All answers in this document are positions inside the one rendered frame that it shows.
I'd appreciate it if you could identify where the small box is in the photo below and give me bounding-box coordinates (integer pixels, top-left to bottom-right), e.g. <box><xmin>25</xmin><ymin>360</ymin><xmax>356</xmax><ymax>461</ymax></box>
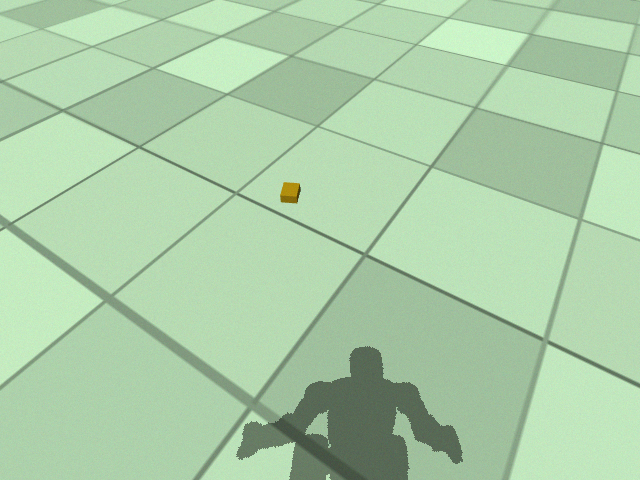
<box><xmin>280</xmin><ymin>182</ymin><xmax>300</xmax><ymax>203</ymax></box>

